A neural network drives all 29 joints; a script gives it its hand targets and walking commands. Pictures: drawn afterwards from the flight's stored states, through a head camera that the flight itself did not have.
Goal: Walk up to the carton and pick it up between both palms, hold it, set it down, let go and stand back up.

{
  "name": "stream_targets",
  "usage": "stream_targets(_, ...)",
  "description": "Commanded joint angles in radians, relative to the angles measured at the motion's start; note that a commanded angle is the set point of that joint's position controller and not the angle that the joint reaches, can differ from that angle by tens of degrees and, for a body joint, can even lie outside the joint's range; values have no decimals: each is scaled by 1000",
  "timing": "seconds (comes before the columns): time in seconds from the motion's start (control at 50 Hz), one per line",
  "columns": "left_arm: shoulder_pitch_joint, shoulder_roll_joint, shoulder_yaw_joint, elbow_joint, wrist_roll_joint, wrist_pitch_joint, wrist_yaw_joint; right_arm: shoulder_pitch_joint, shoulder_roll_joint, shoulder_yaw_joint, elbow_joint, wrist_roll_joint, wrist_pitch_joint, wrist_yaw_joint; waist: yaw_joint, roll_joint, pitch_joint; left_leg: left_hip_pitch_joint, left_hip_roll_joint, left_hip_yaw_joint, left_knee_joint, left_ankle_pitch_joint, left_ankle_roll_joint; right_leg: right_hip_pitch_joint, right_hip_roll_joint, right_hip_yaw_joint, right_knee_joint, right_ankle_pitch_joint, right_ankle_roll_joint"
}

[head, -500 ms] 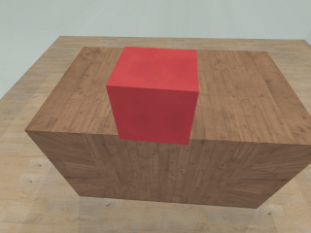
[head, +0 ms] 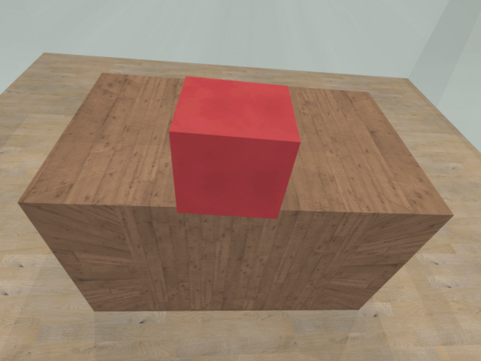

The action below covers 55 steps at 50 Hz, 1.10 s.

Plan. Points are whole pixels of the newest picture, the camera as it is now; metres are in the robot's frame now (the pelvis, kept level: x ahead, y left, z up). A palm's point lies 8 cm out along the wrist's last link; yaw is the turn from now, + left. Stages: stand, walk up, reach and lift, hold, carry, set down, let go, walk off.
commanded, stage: walk up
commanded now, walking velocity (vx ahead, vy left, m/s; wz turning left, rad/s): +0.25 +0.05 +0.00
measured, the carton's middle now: (232, 149) +0.59 +0.02 +0.02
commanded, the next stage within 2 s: none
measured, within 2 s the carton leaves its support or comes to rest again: neither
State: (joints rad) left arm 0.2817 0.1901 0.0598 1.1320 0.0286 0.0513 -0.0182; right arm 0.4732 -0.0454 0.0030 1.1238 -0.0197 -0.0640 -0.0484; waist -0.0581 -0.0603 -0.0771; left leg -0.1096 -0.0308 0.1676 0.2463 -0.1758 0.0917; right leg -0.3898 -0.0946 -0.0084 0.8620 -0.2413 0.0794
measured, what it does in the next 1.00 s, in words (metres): walks ahead: right foot, then left foot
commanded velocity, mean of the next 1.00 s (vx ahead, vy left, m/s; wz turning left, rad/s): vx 0.09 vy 0.08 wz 0.00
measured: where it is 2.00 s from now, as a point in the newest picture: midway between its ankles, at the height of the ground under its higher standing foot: outside the picture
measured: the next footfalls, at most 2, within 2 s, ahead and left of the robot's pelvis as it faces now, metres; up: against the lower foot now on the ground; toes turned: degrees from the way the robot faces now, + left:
right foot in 0.26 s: +0.11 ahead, -0.13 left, +0.00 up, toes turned -8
left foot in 0.74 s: +0.32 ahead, +0.10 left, +0.00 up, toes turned +7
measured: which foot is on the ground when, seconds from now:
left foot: down 0.00-0.30, up 0.32-0.72, down 0.74-1.00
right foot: up 0.00-0.24, down 0.26-0.80, up 0.82-1.00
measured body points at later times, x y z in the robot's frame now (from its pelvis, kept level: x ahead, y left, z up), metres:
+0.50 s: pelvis +0.12 -0.05 -0.01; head +0.14 -0.11 +0.43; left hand +0.13 +0.19 -0.14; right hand +0.07 -0.28 -0.19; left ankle +0.10 +0.10 -0.67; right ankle +0.07 -0.13 -0.75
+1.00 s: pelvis +0.23 -0.02 -0.02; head +0.32 -0.02 +0.42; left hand +0.28 +0.21 -0.18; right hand +0.33 -0.24 -0.18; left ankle +0.28 +0.10 -0.75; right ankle +0.16 -0.13 -0.68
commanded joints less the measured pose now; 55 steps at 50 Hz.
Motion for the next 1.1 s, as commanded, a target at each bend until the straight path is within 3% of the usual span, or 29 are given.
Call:
stream_targets(0.0,-147,48,-7,-112,-1,-45,7,201,-144,-26,32,-3,3,-9,-33,260,250,57,301,-357,-165,-269,-27,-256,-8,-44,-53,-79,-3)
stream_targets(0.16,-185,-14,-33,-146,-12,-79,16,177,-162,-46,48,-15,-2,6,-19,125,237,11,352,-381,-116,-214,117,-125,-6,-80,-230,-180,-52)
stream_targets(0.2,-132,-23,-37,-135,-16,-92,21,142,-166,-48,51,-11,-1,10,19,97,222,-47,338,-337,-59,-140,108,12,9,-85,-341,-91,-74)
stream_targets(0.24,15,-5,-33,-93,-19,-108,32,81,-159,-45,45,2,1,19,99,55,168,-171,264,-224,82,-62,53,295,8,-75,-490,42,-97)
stream_targets(0.26,115,42,-18,-68,-14,-118,40,69,-130,-38,38,11,-2,27,143,-36,96,-268,187,-124,260,-58,14,480,-85,29,-523,21,-108)
stream_targets(0.28,232,165,14,-52,-2,-118,54,28,-111,-33,3,12,-2,36,189,-218,54,-470,83,-17,531,-262,-53,606,-322,357,-619,-134,-153)
stream_targets(0.3,280,249,39,-23,-2,-92,69,6,-174,-56,-23,-3,15,39,184,-215,112,-548,55,-20,655,-381,-77,539,-440,527,-666,-194,-213)
stream_targets(0.32,272,234,46,-9,-6,-77,76,-35,-213,-71,-38,-18,28,44,178,-200,183,-562,86,-73,744,-372,-84,455,-453,562,-667,-187,-246)
stream_targets(0.36,207,139,19,-44,-6,-84,78,-47,-177,-66,-16,-17,32,60,131,-36,247,-588,111,-142,851,-275,-96,394,-384,400,-639,92,-202)
stream_targets(0.38,177,116,10,-60,-13,-89,79,-37,-141,-62,-5,-14,39,69,106,1,243,-570,114,-147,861,-214,-104,364,-339,302,-624,188,-165)
stream_targets(0.44,164,62,1,-58,-24,-103,69,-54,-90,-52,-13,-23,59,72,80,-62,232,-493,115,-138,855,-91,-133,280,-253,129,-597,405,-105)
stream_targets(0.52,174,41,-19,-68,-11,-114,70,-120,-147,-65,-56,2,96,68,65,-179,254,-485,93,-111,843,-49,-155,231,-236,-6,-514,1009,-97)
stream_targets(0.54,164,36,-24,-69,-9,-117,69,-143,-147,-64,-66,11,100,65,62,-211,250,-468,86,-105,812,-44,-152,215,-213,-35,-511,1068,-103)
stream_targets(0.56,154,18,-35,-68,-6,-120,66,-164,-135,-56,-71,20,101,62,57,-238,247,-437,81,-100,756,-26,-146,199,-178,-62,-522,1049,-108)
stream_targets(0.6,128,-16,-61,-42,-15,-112,66,-247,-110,-31,-110,26,86,67,22,-278,260,-279,71,-79,569,34,-117,112,-33,-166,-531,830,-117)
stream_targets(0.66,184,51,-50,-26,-3,-104,59,-301,-167,-35,-120,16,70,53,55,-180,267,-239,20,-1,433,13,-105,186,-74,-94,-454,853,-164)
stream_targets(0.7,199,97,-45,-20,-7,-100,57,-201,-195,-36,-87,16,50,39,3,-81,198,-113,15,-4,285,89,-78,235,-100,-82,-300,900,-180)
stream_targets(0.72,205,99,-44,-22,-15,-101,57,-118,-235,-45,-68,14,31,33,-35,-3,127,16,63,-56,183,316,-60,223,-83,-85,-201,785,-151)
stream_targets(0.74,248,72,-49,-31,-28,-104,57,-52,-308,-63,-58,7,14,29,-41,140,5,207,223,-200,231,763,-22,139,-55,-85,-89,430,-110)
stream_targets(0.76,319,11,-60,-32,-47,-92,59,-35,-351,-72,-51,7,15,24,-26,344,-133,367,425,-384,278,1144,86,46,21,-109,100,-193,-75)
stream_targets(0.78,326,-29,-62,-31,-58,-72,59,-94,-372,-78,-55,26,32,19,-6,475,-204,327,457,-427,264,1146,220,79,51,-97,170,-308,-76)
stream_targets(0.8,222,47,-38,-51,-49,-69,59,-131,-332,-75,-77,22,37,15,-36,468,-154,261,456,-458,220,1213,225,68,57,-74,226,-393,-74)
stream_targets(0.82,105,121,-11,-73,-42,-69,55,-139,-317,-75,-97,21,37,10,-57,362,-130,224,438,-407,225,1374,210,42,66,-36,277,-435,-67)
stream_targets(0.84,53,123,4,-85,-38,-65,49,-149,-311,-73,-106,20,42,1,-37,286,-111,178,424,-354,225,1381,195,24,75,-17,327,-433,-61)
stream_targets(0.86,46,83,5,-88,-32,-52,45,-200,-316,-74,-119,20,55,-13,-2,248,-57,92,412,-301,215,1263,181,22,71,-7,342,-427,-51)
stream_targets(0.92,41,-20,-11,-90,-10,-24,49,-292,-322,-87,-132,11,76,-24,30,228,12,-19,361,-249,199,1017,154,27,71,-1,283,-389,-34)
stream_targets(1.02,41,12,6,-98,-26,-10,60,-355,-309,-90,-142,5,77,-23,73,240,-55,7,337,-237,258,869,113,84,36,22,-43,-244,-27)
stream_targets(1.06,54,36,15,-95,-25,-12,58,-380,-313,-90,-147,6,84,-20,100,229,-79,-53,314,-238,306,785,69,207,35,19,-242,-55,-37)
stream_targets(1.08,91,49,21,-83,-20,-18,56,-400,-313,-86,-155,7,93,-18,133,198,-90,-114,282,-219,362,669,29,306,37,4,-375,114,-43)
